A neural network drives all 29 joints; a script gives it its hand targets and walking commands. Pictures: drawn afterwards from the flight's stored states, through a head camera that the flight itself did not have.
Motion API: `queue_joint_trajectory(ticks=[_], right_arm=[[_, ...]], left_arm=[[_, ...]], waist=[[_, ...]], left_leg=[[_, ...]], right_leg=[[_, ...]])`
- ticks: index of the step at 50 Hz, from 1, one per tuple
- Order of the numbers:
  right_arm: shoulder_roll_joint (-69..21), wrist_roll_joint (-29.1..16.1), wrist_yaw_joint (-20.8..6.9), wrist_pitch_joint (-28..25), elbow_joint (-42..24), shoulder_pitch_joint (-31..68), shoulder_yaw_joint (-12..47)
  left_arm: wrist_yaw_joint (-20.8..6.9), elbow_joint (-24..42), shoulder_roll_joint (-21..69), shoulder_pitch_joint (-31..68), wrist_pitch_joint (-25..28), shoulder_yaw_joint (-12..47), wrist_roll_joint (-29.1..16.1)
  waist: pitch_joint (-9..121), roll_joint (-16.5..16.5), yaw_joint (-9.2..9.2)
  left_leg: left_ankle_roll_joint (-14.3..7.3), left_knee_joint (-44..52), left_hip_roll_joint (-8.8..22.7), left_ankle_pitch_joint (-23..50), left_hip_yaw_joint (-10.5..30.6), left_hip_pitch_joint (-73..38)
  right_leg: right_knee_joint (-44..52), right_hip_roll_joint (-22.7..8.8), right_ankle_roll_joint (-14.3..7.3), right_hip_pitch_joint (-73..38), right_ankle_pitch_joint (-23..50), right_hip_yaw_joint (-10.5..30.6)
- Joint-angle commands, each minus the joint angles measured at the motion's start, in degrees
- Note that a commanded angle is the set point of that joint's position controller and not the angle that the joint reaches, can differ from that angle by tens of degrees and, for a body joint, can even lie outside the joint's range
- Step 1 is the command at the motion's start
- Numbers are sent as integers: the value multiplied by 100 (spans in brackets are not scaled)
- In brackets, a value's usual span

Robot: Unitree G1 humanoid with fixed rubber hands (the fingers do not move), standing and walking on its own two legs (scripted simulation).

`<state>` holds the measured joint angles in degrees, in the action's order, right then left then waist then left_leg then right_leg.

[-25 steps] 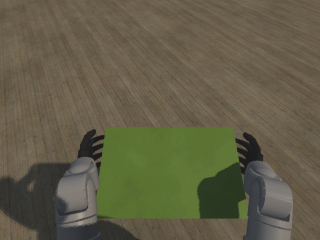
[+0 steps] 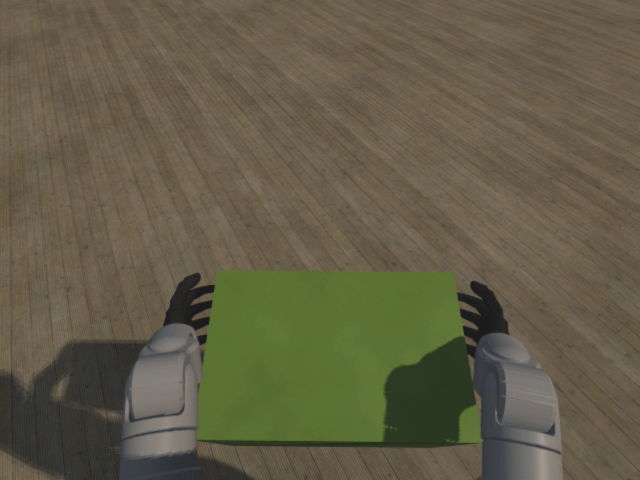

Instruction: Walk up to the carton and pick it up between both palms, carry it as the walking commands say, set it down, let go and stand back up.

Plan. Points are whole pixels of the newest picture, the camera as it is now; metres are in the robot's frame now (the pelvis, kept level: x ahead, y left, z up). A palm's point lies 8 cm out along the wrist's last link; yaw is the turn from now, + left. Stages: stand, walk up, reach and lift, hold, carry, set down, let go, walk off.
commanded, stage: carry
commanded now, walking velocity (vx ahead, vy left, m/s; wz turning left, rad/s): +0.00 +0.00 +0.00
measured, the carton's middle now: (333, 366) +0.28 +0.00 -0.03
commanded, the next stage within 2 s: hold in 2.00 s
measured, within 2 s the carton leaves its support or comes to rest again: neither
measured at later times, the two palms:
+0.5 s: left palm (200, 339) +0.27 +0.16 +0.06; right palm (510, 347) +0.26 -0.21 +0.06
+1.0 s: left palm (211, 348) +0.25 +0.15 +0.06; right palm (528, 356) +0.25 -0.23 +0.06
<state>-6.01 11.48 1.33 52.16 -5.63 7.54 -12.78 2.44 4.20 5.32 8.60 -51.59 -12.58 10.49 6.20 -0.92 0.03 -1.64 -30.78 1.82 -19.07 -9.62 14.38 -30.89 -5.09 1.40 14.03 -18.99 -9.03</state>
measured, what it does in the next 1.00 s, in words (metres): stands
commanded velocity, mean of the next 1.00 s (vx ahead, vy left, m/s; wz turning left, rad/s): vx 0.00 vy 0.00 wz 0.00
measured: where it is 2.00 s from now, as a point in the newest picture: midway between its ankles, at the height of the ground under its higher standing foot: outside the picture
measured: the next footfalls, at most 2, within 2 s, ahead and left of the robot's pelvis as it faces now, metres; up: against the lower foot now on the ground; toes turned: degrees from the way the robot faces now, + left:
none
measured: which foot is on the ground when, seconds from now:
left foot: down 0.00-1.00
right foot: down 0.00-1.00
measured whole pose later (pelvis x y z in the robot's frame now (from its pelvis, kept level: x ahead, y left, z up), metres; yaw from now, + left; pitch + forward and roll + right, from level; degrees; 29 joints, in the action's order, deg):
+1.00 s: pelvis -0.01 -0.04 +0.00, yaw +0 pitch +2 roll +0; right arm -5.7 10.7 1.3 48.5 -4.3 6.8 -12.5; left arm 2.6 3.8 5.8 6.9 -47.9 -12.7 10.0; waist 5.8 -0.7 0.4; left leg 1.5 -28.8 4.5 -16.2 -8.4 14.3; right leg -29.5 -2.2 -2.2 13.9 -17.7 -10.3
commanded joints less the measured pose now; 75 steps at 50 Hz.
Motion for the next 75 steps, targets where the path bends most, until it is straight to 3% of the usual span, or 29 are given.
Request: queue_joint_trajectory(ticks=[1,17,33,75], right_arm=[[-4069,-1812,-1433,-242,-173,2564,3737],[-3764,-1509,-1375,-846,184,2369,3489],[-3677,-1696,-1327,-494,-153,2245,3594],[-3807,-1656,-1359,-396,-61,2376,3523]], left_arm=[[-1499,183,4283,2431,166,3796,-1847],[-1437,-107,3983,2220,770,3565,-1542],[-1393,251,3869,2104,452,3638,-1712],[-1457,176,3958,2256,351,3537,-1726]], waist=[[1097,143,4],[959,88,38],[1025,36,31],[934,41,13]], left_leg=[[152,446,801,2433,739,-389],[201,524,781,1949,743,-347],[237,411,779,1912,660,-260],[257,696,758,1189,612,-80]], right_leg=[[256,-481,-198,-515,1732,534],[434,-514,-285,-561,1889,632],[365,-520,-384,-636,2572,654],[739,-497,-465,-466,1830,697]])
